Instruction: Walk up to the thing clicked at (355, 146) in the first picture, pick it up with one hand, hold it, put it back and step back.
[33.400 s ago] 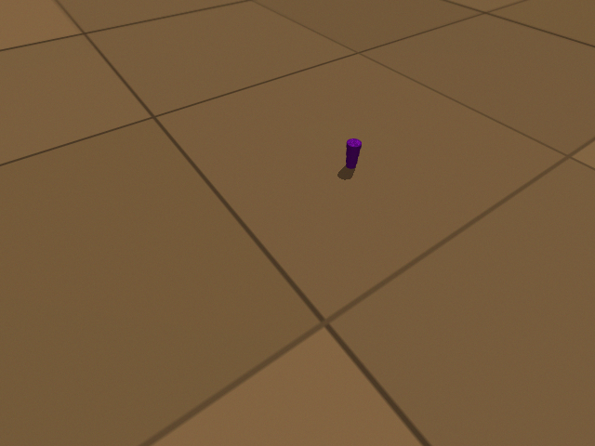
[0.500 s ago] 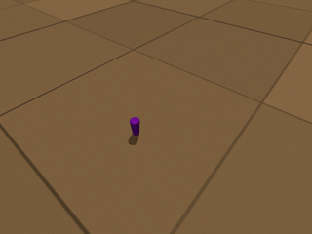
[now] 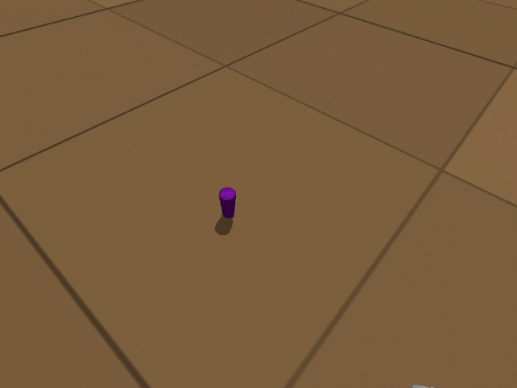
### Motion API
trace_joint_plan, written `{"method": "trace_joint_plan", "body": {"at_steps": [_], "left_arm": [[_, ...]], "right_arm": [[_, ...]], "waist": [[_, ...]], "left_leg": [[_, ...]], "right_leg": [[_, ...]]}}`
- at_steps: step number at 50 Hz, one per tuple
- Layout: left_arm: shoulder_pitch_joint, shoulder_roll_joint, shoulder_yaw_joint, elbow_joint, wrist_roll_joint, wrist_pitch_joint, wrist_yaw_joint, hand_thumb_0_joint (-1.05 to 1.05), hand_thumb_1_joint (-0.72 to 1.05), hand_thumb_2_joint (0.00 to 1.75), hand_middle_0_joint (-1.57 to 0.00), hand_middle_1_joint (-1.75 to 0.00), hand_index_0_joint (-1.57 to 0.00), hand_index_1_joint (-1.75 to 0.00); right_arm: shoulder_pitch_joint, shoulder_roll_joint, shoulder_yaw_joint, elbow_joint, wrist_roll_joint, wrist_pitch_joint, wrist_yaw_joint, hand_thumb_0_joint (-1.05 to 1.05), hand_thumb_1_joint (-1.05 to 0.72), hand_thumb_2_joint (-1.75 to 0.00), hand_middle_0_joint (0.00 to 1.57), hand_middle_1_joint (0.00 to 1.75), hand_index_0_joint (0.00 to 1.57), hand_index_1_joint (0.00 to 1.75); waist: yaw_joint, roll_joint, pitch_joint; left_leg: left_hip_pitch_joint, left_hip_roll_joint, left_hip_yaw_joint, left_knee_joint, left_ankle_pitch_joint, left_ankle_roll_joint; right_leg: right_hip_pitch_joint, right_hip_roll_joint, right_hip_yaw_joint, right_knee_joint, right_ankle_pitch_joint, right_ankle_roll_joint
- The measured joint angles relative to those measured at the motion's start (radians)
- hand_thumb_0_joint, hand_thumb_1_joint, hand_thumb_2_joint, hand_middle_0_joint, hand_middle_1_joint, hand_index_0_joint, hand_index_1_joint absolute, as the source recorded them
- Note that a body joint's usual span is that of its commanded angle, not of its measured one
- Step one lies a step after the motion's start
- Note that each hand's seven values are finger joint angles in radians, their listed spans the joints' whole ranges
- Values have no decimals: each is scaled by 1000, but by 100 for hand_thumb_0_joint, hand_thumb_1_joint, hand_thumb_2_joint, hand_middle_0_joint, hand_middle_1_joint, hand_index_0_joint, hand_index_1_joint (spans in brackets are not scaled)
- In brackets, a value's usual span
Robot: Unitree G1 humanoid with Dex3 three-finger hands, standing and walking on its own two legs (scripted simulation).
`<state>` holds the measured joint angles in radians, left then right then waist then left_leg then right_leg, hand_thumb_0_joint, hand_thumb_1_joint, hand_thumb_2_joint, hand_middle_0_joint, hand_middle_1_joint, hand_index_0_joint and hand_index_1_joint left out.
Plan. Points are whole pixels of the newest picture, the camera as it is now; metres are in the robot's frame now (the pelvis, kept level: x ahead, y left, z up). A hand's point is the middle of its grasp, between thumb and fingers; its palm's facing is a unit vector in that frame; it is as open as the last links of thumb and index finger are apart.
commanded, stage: step back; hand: left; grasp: from the side
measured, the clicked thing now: (227, 204) +1.04 +0.13 -0.69
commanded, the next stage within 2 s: stand in 0.08 s
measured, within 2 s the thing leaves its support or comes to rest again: neither
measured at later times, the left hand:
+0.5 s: hand out of the picture +0.09 +0.25 -0.14, palm faces -0.03 -0.94 -0.34, open 7.4 cm
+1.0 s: hand out of the picture +0.05 +0.25 -0.15, palm faces -0.04 -0.94 -0.34, open 7.4 cm
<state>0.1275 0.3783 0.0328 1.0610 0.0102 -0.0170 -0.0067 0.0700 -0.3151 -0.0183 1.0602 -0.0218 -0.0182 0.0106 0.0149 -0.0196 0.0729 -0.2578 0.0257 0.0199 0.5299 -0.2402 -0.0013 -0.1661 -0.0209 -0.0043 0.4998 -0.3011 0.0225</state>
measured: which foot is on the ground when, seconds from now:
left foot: down 0.00-1.00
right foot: down 0.00-1.00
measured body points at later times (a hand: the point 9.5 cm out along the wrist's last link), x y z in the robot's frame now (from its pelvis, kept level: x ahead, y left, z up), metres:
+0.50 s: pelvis +0.00 -0.01 +0.01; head +0.00 +0.00 +0.46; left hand +0.09 +0.29 -0.12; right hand +0.08 -0.31 -0.12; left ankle +0.03 +0.12 -0.74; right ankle -0.02 -0.14 -0.74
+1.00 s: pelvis -0.01 +0.00 +0.01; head -0.01 +0.00 +0.46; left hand +0.06 +0.30 -0.12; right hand +0.05 -0.31 -0.12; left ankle +0.03 +0.12 -0.74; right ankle -0.02 -0.14 -0.74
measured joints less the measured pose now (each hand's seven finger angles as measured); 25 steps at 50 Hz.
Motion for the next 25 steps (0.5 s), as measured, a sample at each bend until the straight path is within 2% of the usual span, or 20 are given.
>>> {"method": "trace_joint_plan", "body": {"at_steps": [10, 25], "left_arm": [[-55, -22, -19, 36, -3, -3, 0, 0, 90, 90, -20, -30, -20, -30], [-49, -28, -25, 72, 4, -3, -4, 0, 90, 90, -20, -30, -20, -30]], "right_arm": [[-56, -13, 3, 34, 12, -1, 2, 0, -90, -90, 20, 30, 20, 30], [-9, -32, 2, 88, 11, 11, 9, 0, -90, -90, 20, 30, 20, 30]], "waist": [[-6, 18, 0], [-27, 19, -8]], "left_leg": [[70, -8, 9, -103, 44, -1], [115, -2, 6, -196, 105, -10]], "right_leg": [[61, -8, 6, -89, 38, 5], [101, 0, 2, -171, 93, -2]]}}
